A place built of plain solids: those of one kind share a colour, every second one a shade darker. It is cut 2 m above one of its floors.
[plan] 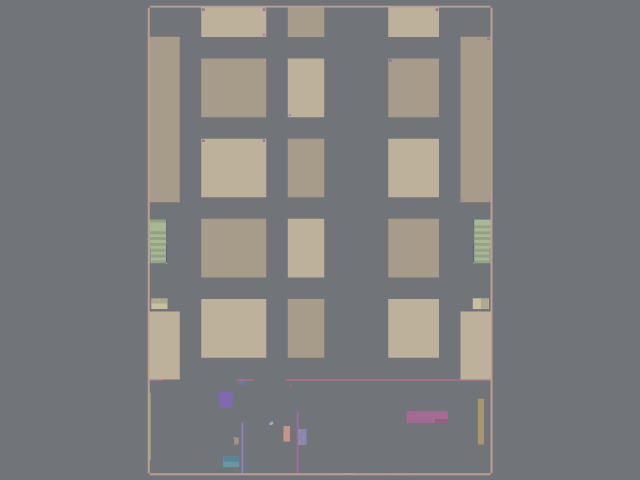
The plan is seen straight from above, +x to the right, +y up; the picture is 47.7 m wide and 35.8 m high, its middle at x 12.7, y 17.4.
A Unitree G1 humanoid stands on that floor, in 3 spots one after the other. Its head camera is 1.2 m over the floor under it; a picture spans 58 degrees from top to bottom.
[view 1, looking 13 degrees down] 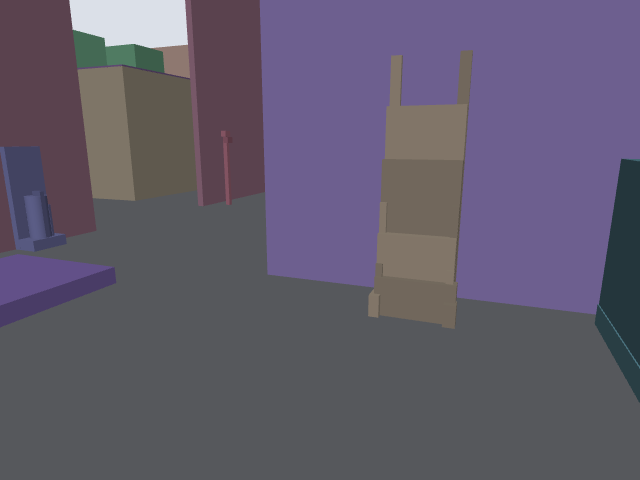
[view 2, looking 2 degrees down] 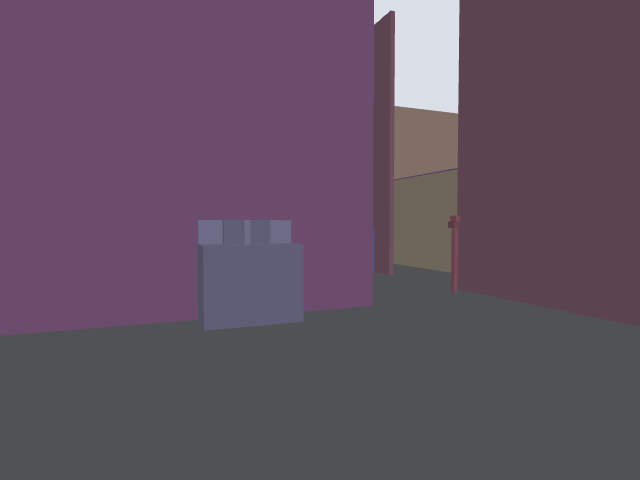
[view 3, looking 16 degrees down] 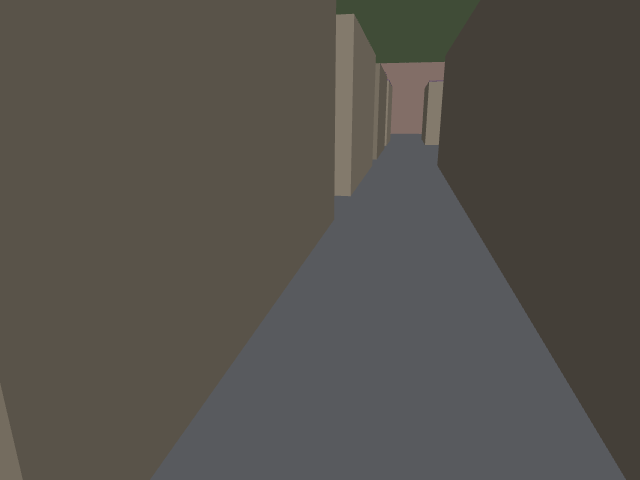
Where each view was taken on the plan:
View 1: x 3.48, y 2.00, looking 21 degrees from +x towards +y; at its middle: bay_side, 3.70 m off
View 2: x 16.70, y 1.50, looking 158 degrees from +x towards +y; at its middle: reception_side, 6.06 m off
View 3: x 3.04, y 31.58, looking -79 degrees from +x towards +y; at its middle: ground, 4.35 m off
